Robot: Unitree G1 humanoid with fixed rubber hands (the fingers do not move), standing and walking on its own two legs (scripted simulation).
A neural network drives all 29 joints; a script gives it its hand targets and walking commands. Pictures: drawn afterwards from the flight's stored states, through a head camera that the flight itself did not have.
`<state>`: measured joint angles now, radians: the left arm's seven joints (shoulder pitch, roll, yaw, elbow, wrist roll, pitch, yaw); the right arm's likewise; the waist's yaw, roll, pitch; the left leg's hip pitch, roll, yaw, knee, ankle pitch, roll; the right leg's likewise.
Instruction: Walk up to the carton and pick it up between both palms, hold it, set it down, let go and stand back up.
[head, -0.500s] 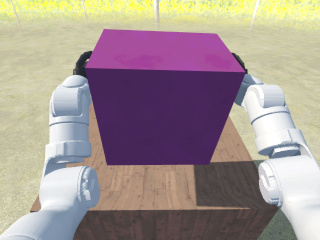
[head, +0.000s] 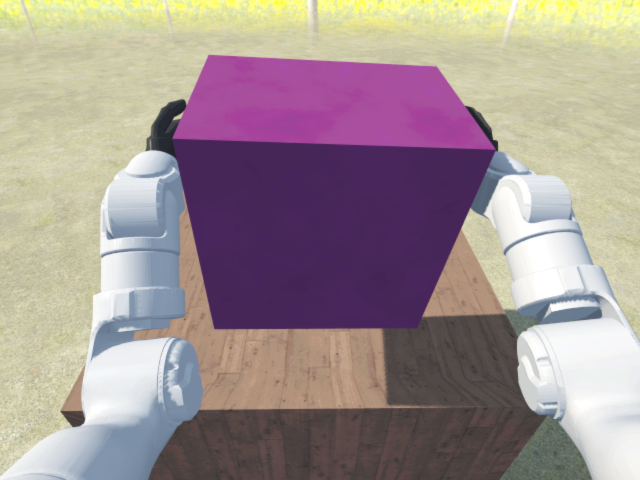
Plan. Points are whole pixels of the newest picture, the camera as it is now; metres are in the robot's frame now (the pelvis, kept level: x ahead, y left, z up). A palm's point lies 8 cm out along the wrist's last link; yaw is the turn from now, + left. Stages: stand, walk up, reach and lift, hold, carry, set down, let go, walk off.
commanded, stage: hold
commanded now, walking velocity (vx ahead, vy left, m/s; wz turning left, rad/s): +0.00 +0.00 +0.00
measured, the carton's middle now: (321, 202) +0.38 +0.01 +0.22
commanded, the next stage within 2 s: none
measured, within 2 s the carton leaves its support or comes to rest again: neither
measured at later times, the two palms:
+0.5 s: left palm (158, 160) +0.38 +0.20 +0.28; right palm (469, 160) +0.38 -0.17 +0.27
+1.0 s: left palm (163, 161) +0.37 +0.19 +0.28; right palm (476, 163) +0.38 -0.17 +0.27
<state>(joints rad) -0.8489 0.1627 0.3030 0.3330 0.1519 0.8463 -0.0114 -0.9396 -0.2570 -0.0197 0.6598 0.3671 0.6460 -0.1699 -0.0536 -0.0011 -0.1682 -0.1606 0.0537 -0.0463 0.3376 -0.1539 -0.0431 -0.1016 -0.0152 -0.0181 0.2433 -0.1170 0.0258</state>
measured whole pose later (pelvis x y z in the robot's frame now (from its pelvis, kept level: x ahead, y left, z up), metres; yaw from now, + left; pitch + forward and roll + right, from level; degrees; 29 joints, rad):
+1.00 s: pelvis +0.00 +0.00 +0.00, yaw +0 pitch -1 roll -1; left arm -0.87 0.16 0.31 0.38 0.16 0.83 -0.01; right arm -0.96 -0.26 -0.03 0.70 0.35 0.64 -0.16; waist -0.04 0.01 -0.18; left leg -0.16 0.06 -0.04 0.34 -0.16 -0.04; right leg -0.11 -0.01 -0.01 0.25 -0.12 0.02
